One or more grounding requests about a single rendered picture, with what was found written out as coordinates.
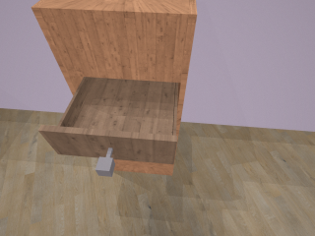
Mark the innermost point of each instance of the cabinet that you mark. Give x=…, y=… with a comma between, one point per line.
x=141, y=40

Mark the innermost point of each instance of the drawer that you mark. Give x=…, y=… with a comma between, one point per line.
x=138, y=119

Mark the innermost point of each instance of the handle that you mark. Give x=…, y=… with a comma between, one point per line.
x=105, y=165

